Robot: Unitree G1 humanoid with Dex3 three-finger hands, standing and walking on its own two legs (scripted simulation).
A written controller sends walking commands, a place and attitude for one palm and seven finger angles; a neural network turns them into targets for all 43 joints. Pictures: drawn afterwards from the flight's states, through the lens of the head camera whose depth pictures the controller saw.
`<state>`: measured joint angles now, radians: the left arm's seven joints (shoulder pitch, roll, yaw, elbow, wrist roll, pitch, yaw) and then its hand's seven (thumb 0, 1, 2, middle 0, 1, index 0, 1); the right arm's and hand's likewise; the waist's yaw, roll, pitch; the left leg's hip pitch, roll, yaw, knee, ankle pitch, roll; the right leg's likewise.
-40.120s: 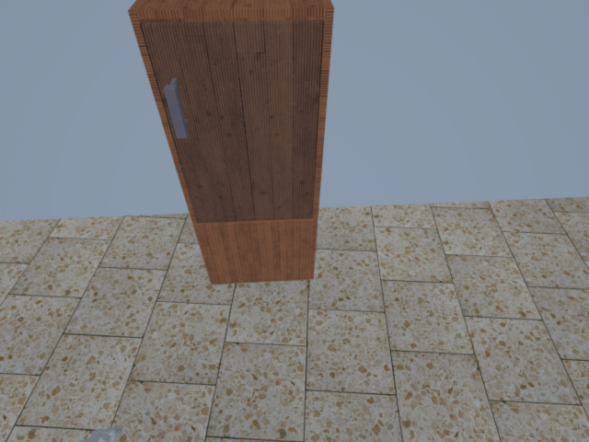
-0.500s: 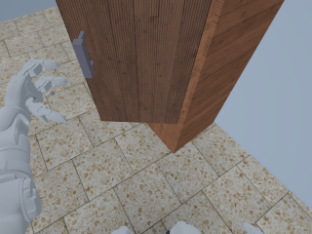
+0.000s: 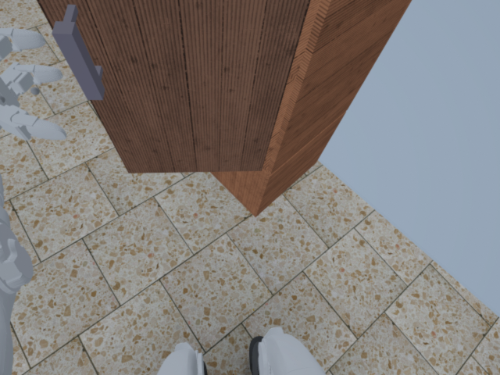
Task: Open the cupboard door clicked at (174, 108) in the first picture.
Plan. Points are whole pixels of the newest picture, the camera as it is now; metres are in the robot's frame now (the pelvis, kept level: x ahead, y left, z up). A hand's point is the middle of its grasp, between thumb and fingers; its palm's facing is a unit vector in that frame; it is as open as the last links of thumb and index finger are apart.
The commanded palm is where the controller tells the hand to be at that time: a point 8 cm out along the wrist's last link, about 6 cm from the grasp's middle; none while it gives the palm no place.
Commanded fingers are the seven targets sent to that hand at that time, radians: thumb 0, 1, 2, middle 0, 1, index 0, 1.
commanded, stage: move the hooked fingers beside the handle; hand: left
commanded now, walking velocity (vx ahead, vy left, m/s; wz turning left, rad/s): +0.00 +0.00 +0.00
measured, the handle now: (84, 54) +0.59 +0.20 +0.09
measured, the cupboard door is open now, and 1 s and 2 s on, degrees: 50 50 50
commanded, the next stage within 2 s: slide the fingers in behind the handle in 1.26 s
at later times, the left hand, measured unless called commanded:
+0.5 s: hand (37, 76) +0.54 +0.26 +0.10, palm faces -0.06 -1.00 +0.00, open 14.0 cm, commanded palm +0.52 +0.30 +0.09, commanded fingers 0.00 -0.50 0.30 -0.30 -1.20 -0.30 -1.20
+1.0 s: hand (50, 74) +0.54 +0.24 +0.10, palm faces -0.05 -1.00 -0.01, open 14.0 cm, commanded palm +0.53 +0.29 +0.09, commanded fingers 0.00 -0.50 0.30 -0.30 -1.20 -0.30 -1.20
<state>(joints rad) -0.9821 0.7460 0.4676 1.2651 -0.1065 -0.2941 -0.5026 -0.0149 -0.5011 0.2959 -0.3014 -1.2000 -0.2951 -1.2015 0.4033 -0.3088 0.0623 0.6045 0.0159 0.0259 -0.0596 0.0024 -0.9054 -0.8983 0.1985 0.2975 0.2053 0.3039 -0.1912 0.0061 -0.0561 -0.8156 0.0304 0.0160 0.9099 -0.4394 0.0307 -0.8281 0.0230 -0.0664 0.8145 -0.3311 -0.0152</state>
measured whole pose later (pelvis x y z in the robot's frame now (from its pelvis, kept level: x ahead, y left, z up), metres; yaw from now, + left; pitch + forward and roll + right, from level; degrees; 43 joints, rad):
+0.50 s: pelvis +0.02 +0.01 +0.00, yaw -2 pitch +23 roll -4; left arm -0.95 0.75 0.51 1.20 -0.11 -0.28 -0.50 -0.01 -0.50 0.30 -0.30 -1.20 -0.29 -1.20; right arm 0.48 -0.28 0.06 0.58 -0.01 0.12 -0.01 0.00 -0.90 -0.90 0.20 0.30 0.21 0.30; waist -0.20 0.02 -0.09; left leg -0.83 0.05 0.03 0.91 -0.48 0.04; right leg -0.84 0.04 -0.05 0.78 -0.34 0.00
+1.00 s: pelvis +0.01 +0.01 -0.01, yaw -1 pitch +23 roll -4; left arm -1.06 0.75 0.47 1.27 -0.07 -0.31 -0.45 -0.02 -0.50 0.30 -0.30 -1.20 -0.30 -1.20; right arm 0.40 -0.29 0.07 0.58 -0.01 0.09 -0.03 0.00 -0.91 -0.90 0.20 0.30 0.21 0.30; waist -0.22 0.02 -0.07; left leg -0.89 0.04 0.00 0.96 -0.47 0.03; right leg -0.88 0.04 -0.08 0.83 -0.35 -0.01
